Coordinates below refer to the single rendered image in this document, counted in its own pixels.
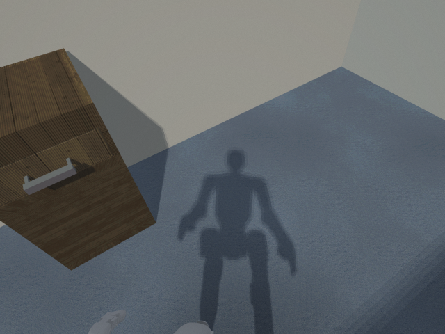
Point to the drawer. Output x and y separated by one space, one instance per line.
83 150

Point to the robot left shin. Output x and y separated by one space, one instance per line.
203 322

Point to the robot left hand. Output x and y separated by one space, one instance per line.
108 322

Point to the handle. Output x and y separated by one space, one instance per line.
49 179

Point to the cabinet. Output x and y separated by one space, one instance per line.
43 102

